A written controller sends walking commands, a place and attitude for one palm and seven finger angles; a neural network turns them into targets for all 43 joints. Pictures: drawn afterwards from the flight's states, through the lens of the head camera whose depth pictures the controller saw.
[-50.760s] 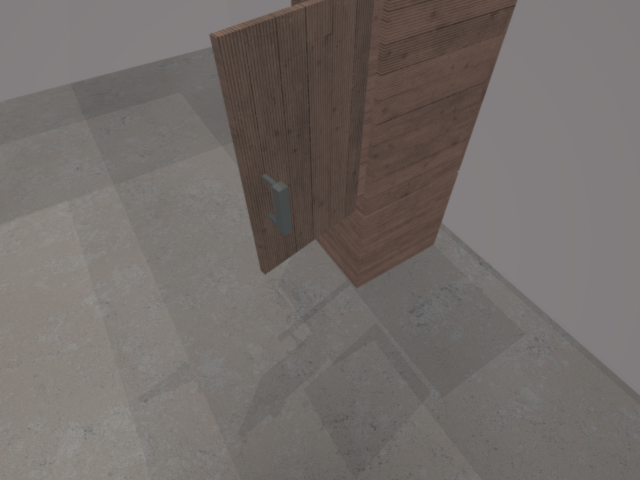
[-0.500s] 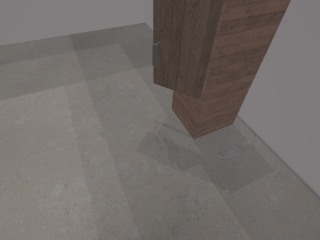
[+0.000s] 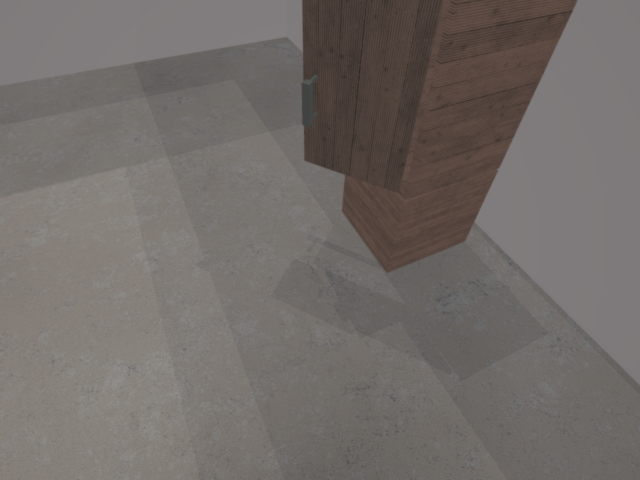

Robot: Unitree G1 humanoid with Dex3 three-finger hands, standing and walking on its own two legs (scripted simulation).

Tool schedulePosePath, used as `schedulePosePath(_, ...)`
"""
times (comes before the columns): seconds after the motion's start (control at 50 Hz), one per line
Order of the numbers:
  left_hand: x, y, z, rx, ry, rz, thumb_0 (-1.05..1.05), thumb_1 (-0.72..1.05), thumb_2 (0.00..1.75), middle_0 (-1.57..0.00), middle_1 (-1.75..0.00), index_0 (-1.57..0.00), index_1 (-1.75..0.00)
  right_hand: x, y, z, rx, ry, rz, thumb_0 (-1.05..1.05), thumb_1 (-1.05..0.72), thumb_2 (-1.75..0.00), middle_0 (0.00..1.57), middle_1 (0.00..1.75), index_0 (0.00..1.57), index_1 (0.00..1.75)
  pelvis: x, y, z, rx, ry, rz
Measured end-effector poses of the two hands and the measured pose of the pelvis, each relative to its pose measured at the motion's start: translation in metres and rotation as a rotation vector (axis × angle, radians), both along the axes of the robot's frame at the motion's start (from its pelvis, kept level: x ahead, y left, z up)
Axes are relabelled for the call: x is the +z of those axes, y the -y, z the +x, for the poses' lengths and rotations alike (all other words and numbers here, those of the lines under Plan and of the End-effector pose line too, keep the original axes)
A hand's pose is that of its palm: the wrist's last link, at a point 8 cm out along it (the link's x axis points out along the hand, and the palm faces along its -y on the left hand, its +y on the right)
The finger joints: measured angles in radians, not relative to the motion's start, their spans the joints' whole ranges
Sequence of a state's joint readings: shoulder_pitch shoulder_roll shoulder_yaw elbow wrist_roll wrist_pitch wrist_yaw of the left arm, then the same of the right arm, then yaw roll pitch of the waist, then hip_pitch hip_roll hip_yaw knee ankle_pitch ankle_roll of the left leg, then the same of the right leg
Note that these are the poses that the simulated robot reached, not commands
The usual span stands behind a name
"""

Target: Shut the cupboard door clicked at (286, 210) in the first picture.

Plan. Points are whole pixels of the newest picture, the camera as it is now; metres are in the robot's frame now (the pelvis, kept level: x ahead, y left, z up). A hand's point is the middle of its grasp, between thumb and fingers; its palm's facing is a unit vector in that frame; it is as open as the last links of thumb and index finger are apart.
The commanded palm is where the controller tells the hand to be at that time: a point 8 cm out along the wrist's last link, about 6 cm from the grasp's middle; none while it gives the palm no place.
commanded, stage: walk to a spot facing it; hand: left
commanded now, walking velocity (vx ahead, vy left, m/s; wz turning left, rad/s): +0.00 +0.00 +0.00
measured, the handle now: (311, 100) +1.09 +0.08 -0.11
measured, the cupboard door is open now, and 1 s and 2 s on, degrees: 37 37 37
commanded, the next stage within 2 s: turn to face it in 1.50 s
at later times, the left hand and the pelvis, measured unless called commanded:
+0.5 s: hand out of the picture +0.02 +0.20 -0.19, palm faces +0.21 -0.95 -0.24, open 7.4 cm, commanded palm none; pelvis -0.01 -0.01 -0.02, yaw +12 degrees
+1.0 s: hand out of the picture +0.14 +0.23 -0.16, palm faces +0.41 -0.87 -0.27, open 7.4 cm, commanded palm none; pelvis +0.11 -0.01 -0.02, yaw +28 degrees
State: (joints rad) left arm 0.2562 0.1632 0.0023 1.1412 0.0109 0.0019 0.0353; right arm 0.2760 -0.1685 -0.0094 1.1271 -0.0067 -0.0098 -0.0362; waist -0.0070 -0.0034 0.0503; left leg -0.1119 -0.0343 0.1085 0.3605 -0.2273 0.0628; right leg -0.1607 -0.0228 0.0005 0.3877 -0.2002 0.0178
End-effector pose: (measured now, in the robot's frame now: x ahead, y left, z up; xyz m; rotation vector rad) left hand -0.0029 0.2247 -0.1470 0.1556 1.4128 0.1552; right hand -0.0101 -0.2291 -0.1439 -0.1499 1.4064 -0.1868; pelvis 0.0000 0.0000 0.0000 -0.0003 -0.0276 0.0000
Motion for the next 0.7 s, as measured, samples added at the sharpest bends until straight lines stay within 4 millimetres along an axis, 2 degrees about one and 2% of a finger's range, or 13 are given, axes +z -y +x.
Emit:
schedulePosePath(0.16, 0.003, -0.008, 0.019, -0.007, 0.03, 0.027, 0.0, 0.91, 0.9, -0.2, -0.3, -0.2, -0.3, 0.002, 0.013, 0.018, 0.02, 0.019, -0.017, 0.0, -0.91, -0.9, 0.2, 0.3, 0.2, 0.3, 0.0, 0.003, 0.004, 0.011, -0.006, 0.0)
schedulePosePath(0.3, -0.001, -0.006, 0.025, 0.049, 0.067, 0.038, 0.0, 0.91, 0.9, -0.2, -0.3, -0.2, -0.3, -0.005, 0.013, 0.03, 0.065, -0.004, 0.002, 0.0, -0.91, -0.9, 0.2, 0.3, 0.2, 0.3, -0.006, 0.008, 0.002, 0.067, -0.021, 0.004)
schedulePosePath(0.46, -0.008, -0.012, 0.012, 0.141, 0.115, 0.057, 0.0, 0.91, 0.9, -0.2, -0.3, -0.2, -0.3, -0.013, 0.014, 0.062, 0.156, 0.021, -0.002, 0.0, -0.91, -0.9, 0.2, 0.3, 0.2, 0.3, -0.016, 0.011, -0.006, 0.167, -0.026, -0.017)
schedulePosePath(0.58, -0.026, -0.031, -0.005, 0.241, 0.147, 0.037, 0.0, 0.91, 0.9, -0.2, -0.3, -0.2, -0.3, -0.006, 0.006, 0.1, 0.273, 0.099, -0.047, 0.0, -0.91, -0.9, 0.2, 0.3, 0.2, 0.3, -0.028, -0.002, -0.004, 0.269, -0.017, -0.014)
schedulePosePath(0.62, -0.024, -0.036, -0.006, 0.253, 0.135, 0.033, 0.0, 0.91, 0.9, -0.2, -0.3, -0.2, -0.3, -0.002, 0.004, 0.107, 0.297, 0.116, -0.058, 0.0, -0.91, -0.9, 0.2, 0.3, 0.2, 0.3, -0.025, -0.007, -0.002, 0.28, -0.02, -0.013)
schedulePosePath(0.7, -0.004, -0.047, 0.006, 0.271, 0.168, 0.039, 0.01, 0.91, 0.9, -0.2, -0.3, -0.2, -0.3, 0.01, 0.001, 0.111, 0.337, 0.088, -0.064, 0.0, -0.91, -0.9, 0.2, 0.3, 0.2, 0.3, -0.011, -0.011, 0.008, 0.327, -0.04, -0.024)
